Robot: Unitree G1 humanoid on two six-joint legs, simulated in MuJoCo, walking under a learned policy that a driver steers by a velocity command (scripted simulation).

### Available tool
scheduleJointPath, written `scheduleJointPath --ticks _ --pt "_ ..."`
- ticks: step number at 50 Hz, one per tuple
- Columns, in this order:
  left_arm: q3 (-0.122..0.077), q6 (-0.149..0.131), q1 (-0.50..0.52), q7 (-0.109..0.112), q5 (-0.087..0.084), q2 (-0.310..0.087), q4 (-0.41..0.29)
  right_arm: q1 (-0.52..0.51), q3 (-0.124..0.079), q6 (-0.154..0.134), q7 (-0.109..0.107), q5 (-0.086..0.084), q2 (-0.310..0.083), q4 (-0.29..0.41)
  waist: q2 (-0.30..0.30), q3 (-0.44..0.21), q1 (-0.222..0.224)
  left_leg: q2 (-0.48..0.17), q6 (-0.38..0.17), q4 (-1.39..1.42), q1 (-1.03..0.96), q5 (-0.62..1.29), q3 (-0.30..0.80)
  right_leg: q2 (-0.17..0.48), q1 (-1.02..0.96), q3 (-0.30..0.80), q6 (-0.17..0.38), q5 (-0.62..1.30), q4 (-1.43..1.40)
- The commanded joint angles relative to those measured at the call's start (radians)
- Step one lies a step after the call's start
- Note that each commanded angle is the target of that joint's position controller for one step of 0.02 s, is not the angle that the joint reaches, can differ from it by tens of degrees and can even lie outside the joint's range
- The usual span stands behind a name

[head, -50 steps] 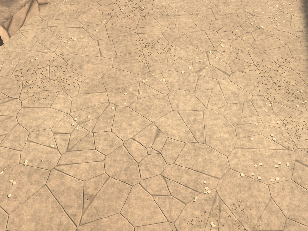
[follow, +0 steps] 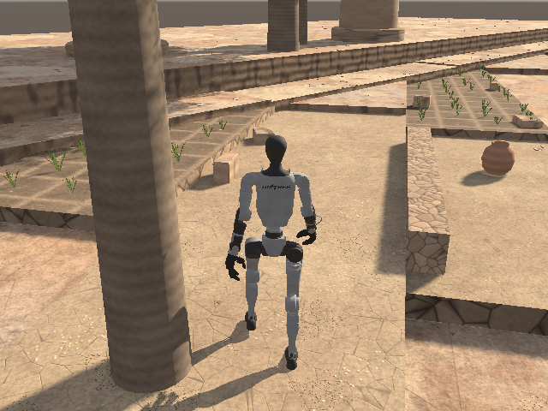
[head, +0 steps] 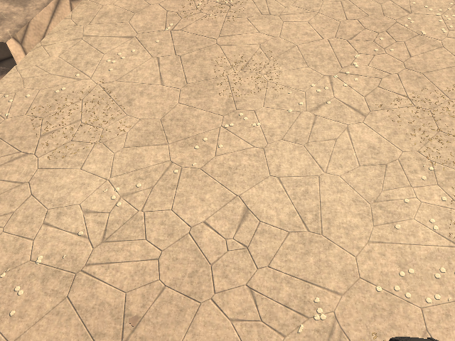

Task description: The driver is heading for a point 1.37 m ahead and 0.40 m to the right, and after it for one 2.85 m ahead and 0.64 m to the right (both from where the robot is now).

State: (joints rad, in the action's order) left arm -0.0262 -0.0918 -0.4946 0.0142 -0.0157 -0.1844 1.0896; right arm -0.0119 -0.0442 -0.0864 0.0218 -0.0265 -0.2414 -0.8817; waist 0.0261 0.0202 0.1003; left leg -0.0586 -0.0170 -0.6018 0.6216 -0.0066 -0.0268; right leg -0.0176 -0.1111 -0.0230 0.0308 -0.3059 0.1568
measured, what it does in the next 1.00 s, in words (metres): walks ahead, turning right: left foot, then right foot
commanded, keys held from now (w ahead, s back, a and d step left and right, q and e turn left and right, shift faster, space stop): w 0.12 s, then w+e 0.88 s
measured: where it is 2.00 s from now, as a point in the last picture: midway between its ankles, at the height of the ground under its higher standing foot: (374, 175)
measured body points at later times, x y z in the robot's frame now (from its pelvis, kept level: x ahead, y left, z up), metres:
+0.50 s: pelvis +0.29 +0.03 +0.00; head +0.30 +0.01 +0.45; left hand +0.48 +0.26 -0.11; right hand +0.25 -0.24 -0.15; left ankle +0.21 +0.12 -0.74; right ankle +0.45 -0.16 -0.68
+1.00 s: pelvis +0.57 -0.09 +0.01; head +0.59 -0.12 +0.46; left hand +0.73 +0.15 -0.10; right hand +0.65 -0.41 -0.09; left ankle +0.84 +0.01 -0.68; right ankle +0.50 -0.14 -0.74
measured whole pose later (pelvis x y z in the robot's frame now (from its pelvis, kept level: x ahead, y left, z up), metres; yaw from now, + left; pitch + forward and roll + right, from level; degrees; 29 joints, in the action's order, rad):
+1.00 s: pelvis +0.57 -0.09 +0.01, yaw -26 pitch +1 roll +1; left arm -0.07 -0.07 -0.34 0.00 -0.02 -0.27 0.80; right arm 0.01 -0.06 -0.09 0.00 0.00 -0.30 -0.81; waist 0.04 0.05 0.07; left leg -0.09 0.04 -0.61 0.65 0.06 0.11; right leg -0.10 0.10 0.11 0.09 -0.21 0.29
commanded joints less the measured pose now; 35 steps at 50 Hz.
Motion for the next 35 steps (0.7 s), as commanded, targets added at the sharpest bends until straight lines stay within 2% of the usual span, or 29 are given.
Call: scheduleJointPath --ticks 1,3,4,5,6,7,8,9,10,11,12,13,15,17,18,19,21,22,23,24,26,28,29,30,31,32,33,34,35 --pt "-0.041 -0.01 -0.021 0.003 -0.015 -0.191 -0.024 -0.155 0.0 -0.018 0.009 -0.005 -0.059 0.111 -0.128 0.132 -0.04 0.025 -0.023 0.099 -0.053 0.046 -0.009 0.251 0.104 0.093 0.132 0.414 -0.068" --pt "-0.051 -0.001 0.007 0.002 -0.007 -0.21 -0.031 -0.089 -0.019 -0.022 0.011 -0.003 -0.106 0.104 -0.142 0.058 -0.096 0.054 -0.055 0.107 -0.149 0.006 -0.014 0.27 0.016 0.076 0.107 0.702 0.045" --pt "-0.059 0.007 0.037 0.001 -0.007 -0.226 -0.041 0.013 -0.037 -0.014 0.006 -0.001 -0.148 0.076 -0.159 -0.023 -0.151 0.081 -0.076 0.077 -0.275 -0.035 -0.036 0.265 0.009 0.05 0.097 0.877 0.169" --pt "-0.051 0.016 0.055 0.002 -0.001 -0.21 -0.057 0.193 -0.063 -0.005 -0.001 -0.011 -0.19 0.023 -0.154 -0.134 -0.237 0.1 -0.111 0.085 -0.494 -0.056 -0.043 0.218 0.06 0.028 0.068 0.944 0.364" --pt "-0.038 0.017 0.059 0.001 0.011 -0.182 -0.083 0.374 -0.08 0.004 -0.011 0.001 -0.246 -0.017 -0.072 -0.263 -0.294 -0.06 -0.169 0.047 -0.802 -0.097 0.145 0.172 0.288 0.013 0.043 0.685 0.656" --pt "0.005 0.0 -0.095 -0.017 0.004 -0.022 -0.088 0.445 -0.088 0.008 -0.004 0.014 -0.305 -0.041 0.238 -0.444 -0.202 -0.327 -0.351 0.168 -1.123 -0.349 0.657 -0.02 0.659 0.039 -0.016 -0.104 1.045" --pt "-0.019 -0.026 -0.027 -0.022 -0.027 -0.121 -0.079 0.415 -0.06 0.009 -0.003 0.016 -0.194 -0.038 0.172 -0.392 -0.24 -0.321 -0.331 0.296 -1.047 -0.441 0.768 -0.004 0.767 0.173 0.008 -0.253 1.203" --pt "-0.038 -0.043 0.069 -0.016 -0.06 -0.18 -0.121 0.309 -0.046 0.0 -0.005 0.016 -0.159 -0.021 0.151 -0.2 -0.212 -0.301 -0.266 0.321 -0.873 -0.391 0.6 0.052 0.84 0.153 0.023 -0.187 1.25" --pt "-0.039 -0.047 0.132 -0.004 -0.06 -0.186 -0.143 0.223 -0.037 -0.011 -0.003 0.017 -0.132 0.0 0.049 -0.118 -0.179 -0.265 -0.232 0.356 -0.703 -0.288 0.472 0.101 0.804 0.136 0.026 -0.087 1.202" --pt "-0.048 -0.04 0.159 0.007 -0.047 -0.178 -0.151 0.172 -0.03 -0.021 0.002 0.025 -0.107 0.001 0.017 -0.054 -0.145 -0.228 -0.206 0.389 -0.575 -0.207 0.371 0.129 0.767 0.131 0.022 -0.026 1.133" --pt "-0.052 -0.025 0.138 0.013 -0.039 -0.16 -0.15 0.147 -0.025 -0.03 0.003 0.036 -0.091 -0.002 0.042 -0.038 -0.105 -0.199 -0.187 0.42 -0.498 -0.172 0.296 0.157 0.704 0.141 0.021 0.013 1.095" --pt "-0.05 -0.01 0.119 0.015 -0.038 -0.131 -0.149 0.144 -0.024 -0.033 0.006 0.038 -0.084 -0.011 0.056 -0.028 -0.088 -0.187 -0.184 0.45 -0.457 -0.163 0.254 0.165 0.674 0.14 0.019 0.025 1.069" --pt "-0.05 0.017 0.135 0.013 -0.033 -0.114 -0.159 0.167 -0.028 -0.042 -0.001 0.042 -0.093 -0.032 0.06 0.01 -0.074 -0.182 -0.185 0.494 -0.409 -0.133 0.171 0.186 0.688 0.134 0.011 0.06 1.01" --pt "-0.053 0.034 0.189 0.014 -0.021 -0.126 -0.179 0.186 -0.037 -0.042 -0.009 0.05 -0.12 -0.045 0.045 0.033 -0.078 -0.177 -0.19 0.514 -0.409 -0.049 0.092 0.193 0.747 0.133 -0.001 0.14 0.949" --pt "-0.054 0.034 0.223 0.012 -0.019 -0.131 -0.193 0.196 -0.039 -0.041 -0.015 0.052 -0.129 -0.049 0.033 0.042 -0.084 -0.173 -0.188 0.518 -0.423 -0.022 0.063 0.192 0.777 0.138 -0.005 0.195 0.899" --pt "-0.054 0.033 0.253 0.005 -0.021 -0.133 -0.2 0.202 -0.035 -0.043 -0.022 0.061 -0.125 -0.05 0.026 0.043 -0.091 -0.163 -0.175 0.51 -0.444 0.001 0.024 0.184 0.795 0.135 -0.007 0.265 0.835" --pt "-0.045 0.027 0.316 -0.01 -0.017 -0.122 -0.219 0.213 -0.034 -0.043 -0.03 0.058 -0.142 -0.049 0.01 0.044 -0.11 -0.149 -0.156 0.502 -0.465 0.054 -0.042 0.176 0.782 0.101 -0.003 0.373 0.712" --pt "-0.036 0.026 0.357 -0.013 -0.015 -0.115 -0.237 0.243 -0.035 -0.042 -0.031 0.058 -0.146 -0.061 -0.004 0.052 -0.125 -0.163 -0.152 0.503 -0.487 0.077 -0.048 0.171 0.791 0.085 0.006 0.38 0.682" --pt "-0.029 0.023 0.397 -0.023 -0.004 -0.107 -0.256 0.278 -0.03 -0.043 -0.031 0.045 -0.138 -0.071 -0.03 0.063 -0.141 -0.175 -0.151 0.503 -0.514 0.075 -0.066 0.167 0.8 0.071 0.01 0.396 0.631" --pt "-0.025 0.025 0.433 -0.029 -0.013 -0.111 -0.279 0.301 -0.027 -0.042 -0.03 0.029 -0.132 -0.079 -0.053 0.073 -0.164 -0.181 -0.139 0.496 -0.562 0.051 -0.083 0.156 0.82 0.048 0.013 0.399 0.595" --pt "-0.015 0.025 0.502 -0.043 -0.018 -0.105 -0.327 0.341 -0.029 -0.031 -0.028 0.023 -0.157 -0.096 -0.036 0.099 -0.188 -0.199 -0.13 0.471 -0.641 0.067 -0.106 0.148 0.856 0.023 0.022 0.38 0.532" --pt "-0.008 0.028 0.555 -0.057 -0.02 -0.102 -0.384 0.376 -0.032 -0.016 -0.025 0.016 -0.171 -0.111 -0.035 0.108 -0.195 -0.22 -0.126 0.431 -0.708 0.141 -0.123 0.129 0.852 -0.012 0.042 0.311 0.487" --pt "-0.013 0.039 0.553 -0.066 -0.014 -0.11 -0.399 0.371 -0.036 -0.005 -0.023 0.009 -0.183 -0.114 -0.034 0.101 -0.184 -0.231 -0.128 0.405 -0.735 0.266 -0.138 0.1 0.817 -0.042 0.055 0.239 0.476" --pt "-0.024 0.045 0.521 -0.076 -0.013 -0.13 -0.404 0.346 -0.039 0.003 -0.026 0.005 -0.205 -0.1 0.004 0.067 -0.157 -0.227 -0.118 0.344 -0.752 0.438 -0.162 0.069 0.741 -0.069 0.066 0.206 0.467" --pt "-0.04 0.052 0.454 -0.079 -0.013 -0.161 -0.4 0.327 -0.043 0.011 -0.031 0.005 -0.22 -0.093 0.05 0.016 -0.113 -0.225 -0.106 0.246 -0.759 0.635 -0.18 0.026 0.636 -0.097 0.082 0.153 0.482" --pt "-0.064 0.055 0.299 -0.077 -0.014 -0.194 -0.365 0.298 -0.042 0.025 -0.039 0.008 -0.227 -0.088 0.068 -0.063 -0.018 -0.209 -0.089 0.053 -0.717 0.782 -0.208 -0.024 0.443 -0.118 0.107 0.157 0.463" --pt "-0.107 0.063 0.118 -0.061 -0.019 -0.272 -0.317 0.299 -0.034 0.026 -0.044 0.014 -0.21 -0.072 0.033 -0.163 0.068 -0.166 -0.046 -0.19 -0.551 0.66 -0.216 -0.032 0.147 -0.049 0.152 0.2 0.435" --pt "-0.141 0.069 0.033 -0.044 -0.026 -0.393 -0.31 0.38 0.0 0.007 -0.026 0.042 -0.105 -0.022 -0.223 -0.294 0.025 -0.018 0.031 -0.606 -0.099 -0.005 -0.205 0.225 -0.268 0.441 0.324 0.102 0.379" --pt "-0.123 0.055 0.041 -0.041 -0.011 -0.364 -0.336 0.365 0.011 -0.036 -0.01 0.031 -0.092 -0.006 -0.204 -0.453 0.007 0.119 0.044 -0.804 0.06 -0.58 0.05 0.394 -0.373 0.908 0.433 0.035 0.157"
